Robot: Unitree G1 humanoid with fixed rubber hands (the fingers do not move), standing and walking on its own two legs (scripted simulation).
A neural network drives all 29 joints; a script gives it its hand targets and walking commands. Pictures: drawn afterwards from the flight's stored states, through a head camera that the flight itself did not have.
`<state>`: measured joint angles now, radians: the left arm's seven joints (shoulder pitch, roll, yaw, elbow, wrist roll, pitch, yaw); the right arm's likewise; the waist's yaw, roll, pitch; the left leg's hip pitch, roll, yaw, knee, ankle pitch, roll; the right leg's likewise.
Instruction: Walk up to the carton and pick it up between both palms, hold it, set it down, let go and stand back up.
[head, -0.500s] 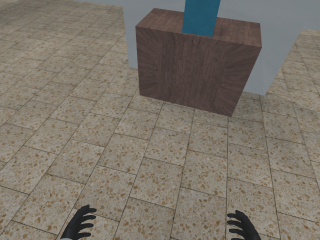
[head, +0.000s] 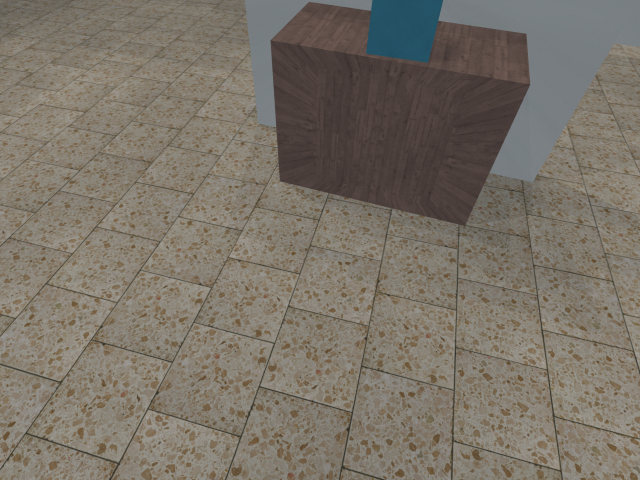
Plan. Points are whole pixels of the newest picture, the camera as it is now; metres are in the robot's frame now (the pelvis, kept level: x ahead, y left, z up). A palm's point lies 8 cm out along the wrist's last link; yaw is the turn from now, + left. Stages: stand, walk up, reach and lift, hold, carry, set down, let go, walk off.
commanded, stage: stand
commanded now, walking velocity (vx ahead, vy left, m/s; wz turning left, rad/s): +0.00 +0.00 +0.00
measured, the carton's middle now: (407, 6) +1.47 -0.25 +0.02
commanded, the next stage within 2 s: walk up in 0.68 s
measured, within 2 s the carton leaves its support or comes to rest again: neither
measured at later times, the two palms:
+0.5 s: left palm out of the picture +0.02 +0.22 -0.13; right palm out of the picture +0.03 -0.21 -0.13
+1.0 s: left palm out of the picture +0.04 +0.21 -0.14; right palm out of the picture +0.00 -0.23 -0.14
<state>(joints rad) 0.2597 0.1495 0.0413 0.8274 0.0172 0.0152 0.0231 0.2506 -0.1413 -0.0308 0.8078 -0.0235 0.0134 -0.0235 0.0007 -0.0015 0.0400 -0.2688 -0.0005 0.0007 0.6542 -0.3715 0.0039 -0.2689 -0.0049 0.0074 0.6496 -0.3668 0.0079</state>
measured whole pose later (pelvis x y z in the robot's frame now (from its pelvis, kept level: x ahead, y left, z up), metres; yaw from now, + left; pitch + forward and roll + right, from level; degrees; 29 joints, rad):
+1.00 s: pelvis +0.04 -0.01 +0.01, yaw -5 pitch -2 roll +2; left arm 0.35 0.15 0.05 1.07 0.06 0.00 0.00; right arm 0.33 -0.12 -0.05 1.10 -0.07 -0.05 -0.04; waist -0.02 -0.03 0.03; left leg -0.09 0.01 0.08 0.51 -0.39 0.01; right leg -0.37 -0.03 0.00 0.90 -0.54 0.00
